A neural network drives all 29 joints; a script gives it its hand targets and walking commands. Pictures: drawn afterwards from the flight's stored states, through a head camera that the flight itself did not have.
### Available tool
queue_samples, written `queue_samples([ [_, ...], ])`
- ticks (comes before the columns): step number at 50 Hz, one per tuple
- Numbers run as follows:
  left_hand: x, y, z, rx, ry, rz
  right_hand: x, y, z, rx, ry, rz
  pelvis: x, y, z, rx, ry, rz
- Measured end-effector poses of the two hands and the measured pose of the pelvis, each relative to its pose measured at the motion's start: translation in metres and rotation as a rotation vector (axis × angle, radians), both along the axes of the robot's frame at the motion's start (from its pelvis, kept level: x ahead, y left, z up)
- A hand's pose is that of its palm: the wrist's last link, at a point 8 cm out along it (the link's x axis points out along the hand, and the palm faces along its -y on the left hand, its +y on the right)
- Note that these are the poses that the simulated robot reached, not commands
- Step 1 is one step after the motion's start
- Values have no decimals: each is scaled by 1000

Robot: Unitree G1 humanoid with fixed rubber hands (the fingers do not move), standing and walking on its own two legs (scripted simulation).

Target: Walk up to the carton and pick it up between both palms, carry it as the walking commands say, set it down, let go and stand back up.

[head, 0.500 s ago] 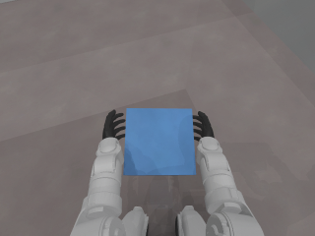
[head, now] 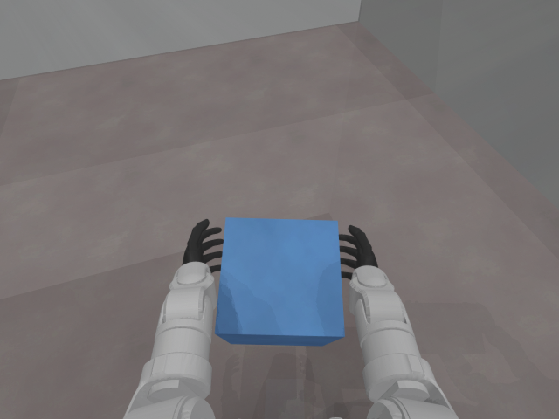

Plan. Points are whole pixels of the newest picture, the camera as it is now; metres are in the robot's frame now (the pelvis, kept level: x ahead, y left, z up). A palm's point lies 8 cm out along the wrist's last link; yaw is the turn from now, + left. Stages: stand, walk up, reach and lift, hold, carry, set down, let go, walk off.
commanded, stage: reach and lift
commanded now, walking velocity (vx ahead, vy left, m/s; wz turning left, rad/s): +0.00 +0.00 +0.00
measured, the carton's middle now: (279, 288) +0.34 +0.03 -0.08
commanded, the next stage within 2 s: hold in 1.96 s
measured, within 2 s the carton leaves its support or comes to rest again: neither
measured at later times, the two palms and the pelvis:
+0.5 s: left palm (183, 256) +0.31 +0.16 +0.07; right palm (373, 256) +0.33 -0.10 +0.06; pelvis +0.01 +0.00 +0.02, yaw +1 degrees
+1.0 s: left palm (195, 252) +0.31 +0.14 +0.08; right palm (388, 260) +0.32 -0.12 +0.07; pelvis +0.00 +0.00 +0.02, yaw +1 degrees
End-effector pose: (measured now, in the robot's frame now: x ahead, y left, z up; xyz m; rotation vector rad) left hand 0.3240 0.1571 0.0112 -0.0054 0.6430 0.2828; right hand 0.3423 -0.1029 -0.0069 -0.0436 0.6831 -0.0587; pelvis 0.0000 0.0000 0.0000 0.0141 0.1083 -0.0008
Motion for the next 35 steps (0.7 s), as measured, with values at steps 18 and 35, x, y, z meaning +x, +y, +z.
queue_samples([
  [18,-13,2,46,0,-3,7,-9,1,52,-19,-12,28,5,-4,14,-5,-173,13],
  [35,-18,-4,76,14,6,-8,-17,-3,86,-47,-10,6,7,-5,19,-6,-265,20],
])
